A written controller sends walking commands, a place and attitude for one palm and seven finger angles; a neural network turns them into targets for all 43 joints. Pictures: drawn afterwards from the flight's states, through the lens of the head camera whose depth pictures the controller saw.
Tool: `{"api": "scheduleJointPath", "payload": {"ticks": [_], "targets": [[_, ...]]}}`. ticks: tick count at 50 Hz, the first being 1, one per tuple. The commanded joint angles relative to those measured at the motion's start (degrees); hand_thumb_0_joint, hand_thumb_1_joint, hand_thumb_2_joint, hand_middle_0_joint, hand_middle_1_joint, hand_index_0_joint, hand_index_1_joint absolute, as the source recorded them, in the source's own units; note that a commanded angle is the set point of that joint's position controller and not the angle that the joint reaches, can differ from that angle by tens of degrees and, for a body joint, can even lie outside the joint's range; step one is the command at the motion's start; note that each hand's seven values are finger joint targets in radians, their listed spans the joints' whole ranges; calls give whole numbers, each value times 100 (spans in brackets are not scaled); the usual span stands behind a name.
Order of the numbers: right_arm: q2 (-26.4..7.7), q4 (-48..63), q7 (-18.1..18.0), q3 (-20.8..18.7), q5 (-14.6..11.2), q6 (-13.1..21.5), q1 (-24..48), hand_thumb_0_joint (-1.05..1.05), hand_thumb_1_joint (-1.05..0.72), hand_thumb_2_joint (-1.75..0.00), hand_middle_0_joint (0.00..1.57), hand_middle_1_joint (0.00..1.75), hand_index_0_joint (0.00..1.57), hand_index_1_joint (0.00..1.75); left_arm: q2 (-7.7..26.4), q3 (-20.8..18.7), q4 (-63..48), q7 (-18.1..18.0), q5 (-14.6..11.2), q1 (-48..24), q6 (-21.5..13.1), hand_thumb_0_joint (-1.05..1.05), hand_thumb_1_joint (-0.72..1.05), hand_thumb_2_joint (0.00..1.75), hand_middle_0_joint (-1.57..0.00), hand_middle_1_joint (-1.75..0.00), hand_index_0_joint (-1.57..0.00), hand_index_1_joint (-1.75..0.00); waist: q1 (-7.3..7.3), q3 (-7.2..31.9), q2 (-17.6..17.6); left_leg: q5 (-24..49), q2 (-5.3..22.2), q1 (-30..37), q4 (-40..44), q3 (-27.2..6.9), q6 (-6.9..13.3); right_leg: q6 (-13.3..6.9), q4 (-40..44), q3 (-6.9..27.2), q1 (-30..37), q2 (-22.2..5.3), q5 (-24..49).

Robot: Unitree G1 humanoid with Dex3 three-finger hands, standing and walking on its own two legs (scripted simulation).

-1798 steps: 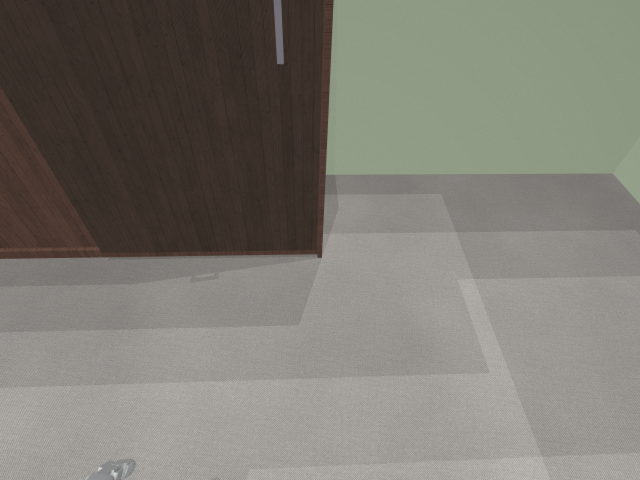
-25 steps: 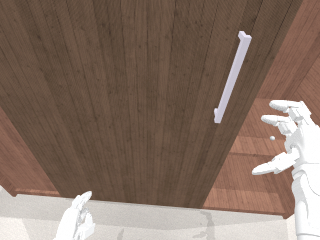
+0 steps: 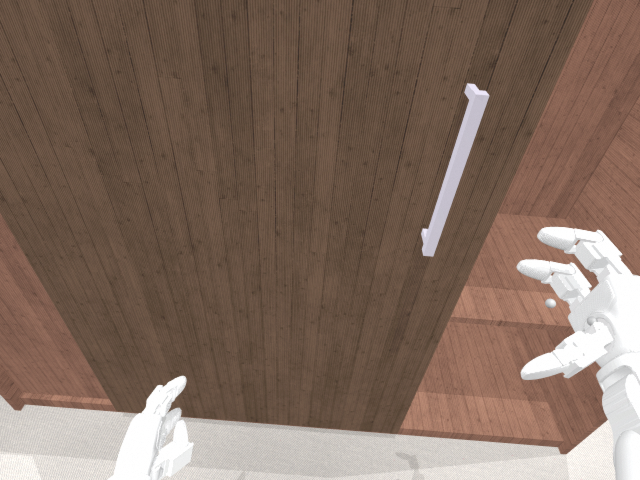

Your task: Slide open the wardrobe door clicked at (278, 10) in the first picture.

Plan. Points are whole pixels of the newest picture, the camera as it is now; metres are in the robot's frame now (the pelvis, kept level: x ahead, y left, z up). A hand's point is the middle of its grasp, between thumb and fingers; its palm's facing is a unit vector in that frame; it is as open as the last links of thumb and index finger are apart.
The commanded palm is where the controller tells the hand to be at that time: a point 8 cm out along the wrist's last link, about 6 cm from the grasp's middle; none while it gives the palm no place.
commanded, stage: draw the hand back to the body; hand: right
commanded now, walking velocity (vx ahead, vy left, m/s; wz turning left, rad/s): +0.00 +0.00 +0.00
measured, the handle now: (447, 178) +0.48 -0.18 +0.19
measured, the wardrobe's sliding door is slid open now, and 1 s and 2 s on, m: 0.52 0.52 0.52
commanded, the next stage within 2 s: step back with the hand held close in 1.28 s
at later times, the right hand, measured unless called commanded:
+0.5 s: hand (592, 342) +0.21 -0.26 +0.17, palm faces +0.43 +0.86 -0.28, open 12.8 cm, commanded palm +0.17 -0.30 +0.18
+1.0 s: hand (621, 351) +0.20 -0.29 +0.17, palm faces +0.47 +0.81 -0.36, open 8.0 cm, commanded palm +0.16 -0.32 +0.18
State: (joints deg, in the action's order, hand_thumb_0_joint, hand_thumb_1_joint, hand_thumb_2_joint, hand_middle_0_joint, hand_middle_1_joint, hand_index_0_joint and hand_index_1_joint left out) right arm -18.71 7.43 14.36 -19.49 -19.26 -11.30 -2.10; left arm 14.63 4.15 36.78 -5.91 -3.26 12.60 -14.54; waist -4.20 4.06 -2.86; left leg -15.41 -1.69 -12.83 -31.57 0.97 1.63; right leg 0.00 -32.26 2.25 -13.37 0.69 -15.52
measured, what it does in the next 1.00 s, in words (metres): stands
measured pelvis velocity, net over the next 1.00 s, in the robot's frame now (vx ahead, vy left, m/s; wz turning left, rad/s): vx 0.02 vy -0.02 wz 0.00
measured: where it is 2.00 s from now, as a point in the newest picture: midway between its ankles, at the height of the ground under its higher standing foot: outside the picture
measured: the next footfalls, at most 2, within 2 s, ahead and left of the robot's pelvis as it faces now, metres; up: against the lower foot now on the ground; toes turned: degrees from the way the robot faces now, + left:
none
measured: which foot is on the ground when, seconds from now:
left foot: down 0.00-1.00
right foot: down 0.00-1.00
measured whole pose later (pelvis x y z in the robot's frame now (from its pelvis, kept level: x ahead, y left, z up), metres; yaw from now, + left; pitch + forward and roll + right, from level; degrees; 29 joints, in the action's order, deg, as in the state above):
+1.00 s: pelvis +0.02 -0.02 +0.01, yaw +0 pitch -6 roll +0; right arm -19.8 20.9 -5.1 -19.3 -4.1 4.1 -25.1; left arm 12.9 1.2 38.4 -4.4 1.0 10.9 -7.1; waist -5.2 -0.3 -2.4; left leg -12.5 -0.5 -3.6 -21.7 0.1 0.2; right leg -1.4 -23.3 1.6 -4.5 1.7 -13.1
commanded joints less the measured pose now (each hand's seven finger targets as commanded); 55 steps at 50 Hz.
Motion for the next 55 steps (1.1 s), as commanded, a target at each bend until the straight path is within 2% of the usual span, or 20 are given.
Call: {"api": "scheduleJointPath", "payload": {"ticks": [1, 3, 5, 10, 11, 12, 13, 14, 16, 20, 23, 30, 36, 38, 39, 42, 43, 45, 48, 55], "targets": [[-1127, 1642, -152, -564, -30, 130, 956, 0, 55, -20, 25, 115, 25, 115, 612, -258, -1072, -14, 7, -947, -302, 0, 90, 90, -20, -30, -20, -30, -137, 496, 31, 596, 119, 102, 612, 52, -43, -157, 585, -24, 131, 3, 607], [-1153, 1761, -210, -600, -25, 120, 933, 0, 55, -20, 25, 115, 25, 115, 621, -258, -1043, -32, 11, -966, -274, 0, 90, 90, -20, -30, -20, -30, -96, 408, 132, 488, 109, 43, 666, 53, -51, -168, 589, -22, 122, -8, 554], [-1101, 2019, -227, -534, -20, 189, 998, 0, 55, -20, 25, 115, 25, 115, 599, -255, -1043, -55, 21, -968, -296, 0, 90, 90, -20, -30, -20, -30, -69, 416, -143, 390, 104, 0, 666, 47, -37, -149, 600, -12, 231, 0, 485], [-1072, 2037, -129, -499, -76, 278, 783, 0, 37, -29, 24, 104, 24, 104, 618, -243, -968, -121, 26, -928, -378, 0, 90, 90, -20, -30, -20, -30, -30, 294, -61, 268, 98, -46, 726, 50, -47, -159, 609, 40, 244, 3, 354], [-1797, 2469, -1024, -675, 821, 858, 955, 0, 33, -31, 24, 102, 24, 102, 570, -286, -886, -70, 285, -1034, -321, 0, 90, 90, -20, -30, -20, -30, -37, -277, 33, -125, 153, -159, 1161, -154, -78, -179, 697, 16, -11, 72, 106], [-1392, 1927, -1355, -473, 893, 1038, 566, 0, 30, -32, 24, 100, 24, 100, 567, -291, -748, -46, 334, -977, -299, 0, 90, 90, -20, -30, -20, -30, 41, -605, 261, -501, 222, -291, 1297, -152, -66, -160, 682, -6, -116, 59, -179], [-1137, 1770, -1532, -261, 1016, 1193, 230, 0, 26, -34, 24, 98, 24, 98, 529, -299, -717, -27, 339, -964, -215, 0, 90, 90, -20, -30, -20, -30, 80, -682, 367, -614, 251, -304, 1343, -143, -74, -181, 722, -27, -9, 16, -269], [-997, 1781, -1637, -128, 1072, 1336, 20, 0, 22, -36, 24, 96, 24, 96, 508, -309, -727, -12, 326, -960, -143, 0, 90, 90, -20, -30, -20, -30, 82, -577, 224, -695, 275, -210, 1332, -157, -77, -191, 776, -48, 91, 10, -364], [-957, 1962, -1809, -18, 1200, 1571, -30, 0, 15, -39, 24, 92, 24, 92, 481, -318, -749, 1, 327, -972, -48, 0, 90, 90, -20, -30, -20, -30, 67, -310, -186, -628, 280, 18, 1269, -144, -58, -177, 941, -65, 276, 8, -449], [-1107, 2176, -2030, -121, 1390, 1880, -123, 0, 1, -46, 23, 83, 23, 83, 489, -355, -732, -10, 380, -972, 17, 0, 90, 90, -20, -30, -20, -30, 14, 94, -151, -198, 251, 410, 1237, -92, -37, -189, 1124, -34, 519, -10, -87], [-1178, 2119, -2078, -253, 1441, 1975, -438, 0, -10, -51, 23, 77, 23, 77, 480, -379, -693, -23, 398, -1012, 76, 0, 90, 90, -20, -30, -20, -30, -15, -4, 97, 71, 237, 537, 1295, -58, -38, -201, 1219, -39, 564, -46, 234], [-1128, 2233, -2068, -334, 1502, 2058, -856, 0, -36, -64, 22, 62, 22, 62, 467, -426, -668, 28, 413, -996, 198, 0, 90, 90, -20, -30, -20, -30, -43, -144, -182, 515, 202, 728, 1315, -4, -18, -131, 1357, -46, 679, -70, 678], [-1142, 2300, -2024, -496, 1479, 2015, -1476, 0, -57, -74, 21, 49, 21, 49, 468, -482, -731, 84, 425, -945, 312, 0, 90, 90, -20, -30, -20, -30, -76, -117, 128, 977, 179, 867, 1270, 29, -32, -121, 1337, -80, 708, -99, 1175], [-1143, 2436, -2012, -506, 1479, 1999, -1511, 0, -65, -78, 21, 45, 21, 45, 463, -495, -754, 94, 419, -942, 343, 0, 90, 90, -20, -30, -20, -30, -62, -100, -141, 1017, 203, 871, 1290, 6, -31, -110, 1325, -114, 753, -99, 1223], [-1186, 2426, -2020, -550, 1476, 1994, -1536, 0, -68, -80, 21, 43, 21, 43, 465, -494, -756, 90, 423, -933, 360, 0, 90, 90, -20, -30, -20, -30, -68, -141, 17, 1022, 184, 871, 1303, 19, -32, -112, 1321, -99, 720, -98, 1229], [-1202, 2435, -2011, -612, 1468, 1957, -1622, 0, -79, -85, 20, 36, 20, 36, 469, -515, -768, 80, 415, -946, 404, 0, 90, 90, -20, -30, -20, -30, -59, -182, 71, 1010, 175, 827, 1365, 17, -39, -130, 1303, -127, 765, -97, 1216], [-1182, 2566, -2015, -585, 1485, 1967, -1570, 0, -83, -87, 20, 34, 20, 34, 466, -506, -780, 91, 414, -942, 406, 0, 90, 90, -20, -30, -20, -30, -43, -141, -120, 977, 184, 853, 1338, 9, -27, -109, 1321, -103, 773, -100, 1216], [-1244, 2606, -2036, -665, 1485, 1953, -1688, 0, -90, -90, 20, 30, 20, 30, 447, -507, -787, 78, 427, -923, 407, 0, 90, 90, -20, -30, -20, -30, -71, -60, -145, 1115, 187, 886, 1307, 17, -30, -115, 1281, -119, 808, -82, 1344], [-1137, 2573, -2035, -520, 1496, 1914, -1560, 0, -90, -90, 20, 30, 20, 30, 463, -498, -775, 75, 427, -929, 408, 0, 90, 90, -20, -30, -20, -30, -24, -217, -46, 1048, 181, 806, 1327, 33, -33, -108, 1304, -92, 772, -94, 1295], [-1170, 2577, -2058, -553, 1509, 1880, -1467, 0, -90, -90, 20, 30, 20, 30, 447, -485, -762, 68, 429, -946, 426, 0, 90, 90, -20, -30, -20, -30, -48, -196, -36, 923, 175, 838, 1319, 45, -22, -98, 1349, -50, 763, -90, 1196]]}}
